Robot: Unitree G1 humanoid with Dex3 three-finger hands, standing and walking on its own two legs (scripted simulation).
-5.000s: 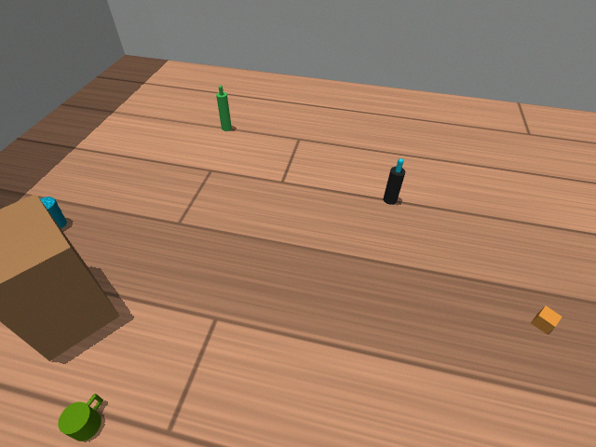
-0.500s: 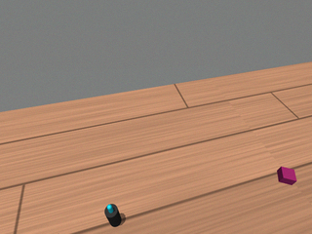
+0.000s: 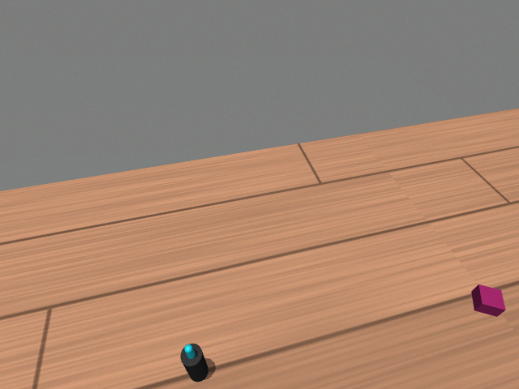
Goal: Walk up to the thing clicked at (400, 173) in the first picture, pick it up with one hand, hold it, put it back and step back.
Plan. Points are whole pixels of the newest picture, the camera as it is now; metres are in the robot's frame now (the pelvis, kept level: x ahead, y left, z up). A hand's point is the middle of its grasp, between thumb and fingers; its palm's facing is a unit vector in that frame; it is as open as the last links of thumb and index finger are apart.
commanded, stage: walk up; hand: left
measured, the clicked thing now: (193, 360) +0.37 +0.22 -0.66
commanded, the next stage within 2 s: stand in 0.34 s
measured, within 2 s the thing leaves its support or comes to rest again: neither
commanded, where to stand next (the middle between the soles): +0.03 +0.00 m, yaw +0 degrees
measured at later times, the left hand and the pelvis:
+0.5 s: hand out of the picture +0.09 +0.25 -0.16, palm faces -0.01 -0.94 -0.33, open 7.4 cm; pelvis +0.00 +0.00 +0.00, yaw +0 degrees
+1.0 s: hand out of the picture +0.07 +0.25 -0.16, palm faces -0.02 -0.94 -0.33, open 7.4 cm; pelvis +0.00 -0.01 +0.00, yaw +0 degrees
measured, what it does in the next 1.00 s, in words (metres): stands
